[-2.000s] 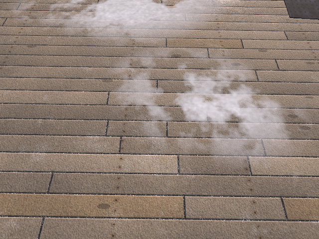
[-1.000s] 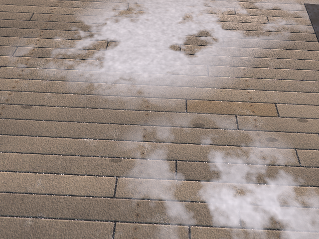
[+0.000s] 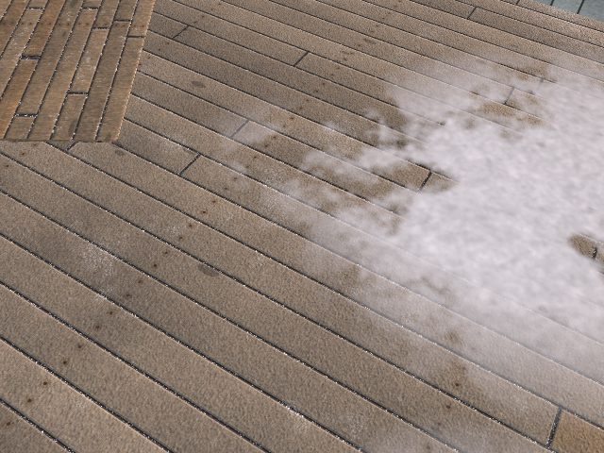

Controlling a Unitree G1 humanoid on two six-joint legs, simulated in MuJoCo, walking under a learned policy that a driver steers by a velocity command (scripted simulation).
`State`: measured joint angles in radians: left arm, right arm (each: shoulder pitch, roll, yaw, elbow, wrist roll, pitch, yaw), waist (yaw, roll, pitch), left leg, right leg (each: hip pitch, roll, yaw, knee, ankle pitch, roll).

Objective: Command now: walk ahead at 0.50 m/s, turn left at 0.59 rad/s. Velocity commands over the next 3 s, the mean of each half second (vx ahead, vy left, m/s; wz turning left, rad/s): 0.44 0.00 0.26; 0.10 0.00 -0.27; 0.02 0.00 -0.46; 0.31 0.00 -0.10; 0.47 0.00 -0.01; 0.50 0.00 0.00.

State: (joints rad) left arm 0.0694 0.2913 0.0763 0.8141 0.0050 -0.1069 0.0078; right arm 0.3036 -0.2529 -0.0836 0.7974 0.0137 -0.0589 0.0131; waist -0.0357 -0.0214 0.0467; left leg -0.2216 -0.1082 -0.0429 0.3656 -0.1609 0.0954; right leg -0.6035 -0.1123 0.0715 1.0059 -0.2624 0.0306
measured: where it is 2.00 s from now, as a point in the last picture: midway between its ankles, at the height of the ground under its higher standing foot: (349, 449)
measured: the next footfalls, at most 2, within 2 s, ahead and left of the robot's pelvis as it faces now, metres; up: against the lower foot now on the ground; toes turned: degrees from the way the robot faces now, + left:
right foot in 0.28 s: +0.34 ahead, -0.15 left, +0.00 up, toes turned +3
left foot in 0.72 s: +0.47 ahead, +0.09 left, +0.00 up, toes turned +2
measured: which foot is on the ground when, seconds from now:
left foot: down 0.00-0.30, up 0.32-0.70, down 0.72-1.00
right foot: up 0.00-0.26, down 0.28-0.74, up 0.76-1.00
